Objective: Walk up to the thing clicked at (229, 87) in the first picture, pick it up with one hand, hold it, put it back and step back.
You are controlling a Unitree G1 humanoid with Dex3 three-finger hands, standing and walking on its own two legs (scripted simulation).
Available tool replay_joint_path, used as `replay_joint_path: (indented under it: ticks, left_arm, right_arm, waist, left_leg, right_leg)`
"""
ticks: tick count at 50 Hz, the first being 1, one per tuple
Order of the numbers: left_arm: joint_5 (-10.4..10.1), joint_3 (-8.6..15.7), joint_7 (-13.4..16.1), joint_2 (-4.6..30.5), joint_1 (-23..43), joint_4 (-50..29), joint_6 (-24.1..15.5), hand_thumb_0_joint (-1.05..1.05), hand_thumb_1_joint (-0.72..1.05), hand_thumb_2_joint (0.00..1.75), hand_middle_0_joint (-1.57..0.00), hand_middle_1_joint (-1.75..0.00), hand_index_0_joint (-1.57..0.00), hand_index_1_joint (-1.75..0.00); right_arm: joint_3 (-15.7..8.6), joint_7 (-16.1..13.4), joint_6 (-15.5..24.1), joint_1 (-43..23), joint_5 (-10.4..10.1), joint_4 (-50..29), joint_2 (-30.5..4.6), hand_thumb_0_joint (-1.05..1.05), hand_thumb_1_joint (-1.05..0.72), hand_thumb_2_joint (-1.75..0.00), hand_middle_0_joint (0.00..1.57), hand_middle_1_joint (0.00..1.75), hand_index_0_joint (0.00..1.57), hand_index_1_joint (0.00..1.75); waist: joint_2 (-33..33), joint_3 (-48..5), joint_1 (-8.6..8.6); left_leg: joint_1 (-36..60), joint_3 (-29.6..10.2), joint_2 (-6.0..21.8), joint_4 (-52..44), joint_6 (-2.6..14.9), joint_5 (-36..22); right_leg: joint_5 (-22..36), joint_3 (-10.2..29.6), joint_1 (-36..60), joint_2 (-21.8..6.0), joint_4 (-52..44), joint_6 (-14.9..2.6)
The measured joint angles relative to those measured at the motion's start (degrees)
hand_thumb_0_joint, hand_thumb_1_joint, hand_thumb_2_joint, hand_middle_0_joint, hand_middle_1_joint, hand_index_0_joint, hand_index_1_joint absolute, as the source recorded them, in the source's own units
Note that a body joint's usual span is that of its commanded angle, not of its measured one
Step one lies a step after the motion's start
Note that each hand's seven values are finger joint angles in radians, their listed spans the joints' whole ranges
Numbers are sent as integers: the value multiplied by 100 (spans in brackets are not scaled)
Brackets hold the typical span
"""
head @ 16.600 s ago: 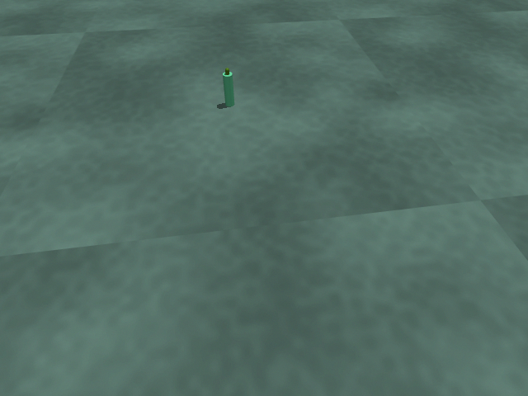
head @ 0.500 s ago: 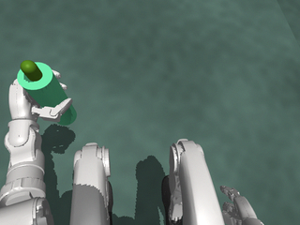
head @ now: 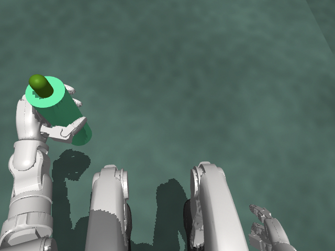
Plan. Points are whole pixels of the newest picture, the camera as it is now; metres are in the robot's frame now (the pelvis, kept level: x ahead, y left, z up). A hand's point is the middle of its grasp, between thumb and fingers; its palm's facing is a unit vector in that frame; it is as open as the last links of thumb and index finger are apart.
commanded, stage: lift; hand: left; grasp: from the side
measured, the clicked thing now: (63, 114) +0.42 +0.22 -0.02
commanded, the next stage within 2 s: hold in 1.70 s
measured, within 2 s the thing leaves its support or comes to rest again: neither
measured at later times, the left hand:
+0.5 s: hand (22, 84) +0.39 +0.20 +0.16, palm faces +0.10 -0.99 -0.06, open 8.8 cm
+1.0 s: hand out of the picture +0.38 +0.20 +0.26, palm faces +0.09 -0.99 -0.05, open 8.8 cm
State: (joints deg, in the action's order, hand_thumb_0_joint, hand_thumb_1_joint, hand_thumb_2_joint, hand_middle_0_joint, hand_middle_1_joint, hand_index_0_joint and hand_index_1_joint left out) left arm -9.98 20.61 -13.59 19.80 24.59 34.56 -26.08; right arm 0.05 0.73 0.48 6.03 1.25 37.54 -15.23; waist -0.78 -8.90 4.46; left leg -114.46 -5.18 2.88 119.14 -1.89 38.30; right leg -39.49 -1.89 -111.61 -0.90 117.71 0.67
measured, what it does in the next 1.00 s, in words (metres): rises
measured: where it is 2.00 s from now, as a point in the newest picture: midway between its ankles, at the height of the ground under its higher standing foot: (159, 241)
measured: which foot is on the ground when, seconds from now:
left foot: down 0.00-1.00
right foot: down 0.00-1.00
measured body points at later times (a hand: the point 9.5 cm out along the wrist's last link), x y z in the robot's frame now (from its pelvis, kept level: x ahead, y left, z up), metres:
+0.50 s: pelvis +0.03 +0.00 +0.14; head +0.17 +0.02 +0.56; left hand +0.38 +0.26 +0.16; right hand +0.21 -0.24 +0.02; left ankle +0.08 +0.14 -0.40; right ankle +0.09 -0.13 -0.40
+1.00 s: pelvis +0.05 +0.01 +0.24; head +0.15 +0.03 +0.68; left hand +0.37 +0.26 +0.27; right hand +0.19 -0.23 +0.13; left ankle +0.08 +0.14 -0.40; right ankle +0.09 -0.13 -0.40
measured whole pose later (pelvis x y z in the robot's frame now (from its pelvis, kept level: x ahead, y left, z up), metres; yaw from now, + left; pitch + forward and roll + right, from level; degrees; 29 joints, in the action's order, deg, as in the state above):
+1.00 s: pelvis +0.05 +0.01 +0.24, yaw +3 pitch +17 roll -2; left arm -10.7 8.8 -5.7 14.9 5.1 18.3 -16.9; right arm 0.7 -2.6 3.6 12.8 -1.5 36.4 -12.9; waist -1.2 -6.2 2.6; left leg -58.0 -2.1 3.2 70.7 -1.2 29.9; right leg -30.3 -2.5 -55.0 -1.3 68.3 1.1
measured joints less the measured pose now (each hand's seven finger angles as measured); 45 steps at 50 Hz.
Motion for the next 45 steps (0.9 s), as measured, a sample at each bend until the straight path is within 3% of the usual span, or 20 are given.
replay_joint_path:
  ticks: [12,23,32,45]
  left_arm:
    - [-88,-394,363,-199,-779,-1281,646,0,-25,112,-79,-105,-78,-106]
    - [-77,-804,778,-346,-1460,-2071,1096,0,-25,112,-79,-105,-79,-106]
    - [-20,-935,970,-392,-1698,-1926,1168,0,-25,112,-79,-105,-79,-106]
    - [-71,-1121,781,-445,-1908,-1663,991,0,-25,112,-79,-105,-79,-106]
  right_arm:
    - [-67,-151,24,6,-224,-224,55,0,-90,-89,20,30,20,30]
    - [-58,-281,133,50,-300,-332,145,0,-90,-89,20,30,20,30]
    - [20,-349,233,276,-306,-306,223,0,-90,-89,20,30,20,30]
    - [44,-330,330,607,-304,-163,210,1,-90,-89,20,30,20,30]
  waist:
    - [-63,-80,-150]
    - [-88,-83,-202]
    - [-61,-52,-152]
    - [-44,183,-168]
  left_leg:
    - [1076,75,41,-1015,15,-39]
    - [2537,117,65,-2196,28,-167]
    - [3865,159,51,-3285,43,-411]
    - [5244,265,31,-4500,71,-748]
  right_leg:
    - [62,-20,1069,-1,-1030,-3]
    - [215,-75,2554,-2,-2259,5]
    - [472,-111,3910,-21,-3386,12]
    - [833,-81,5280,-40,-4617,43]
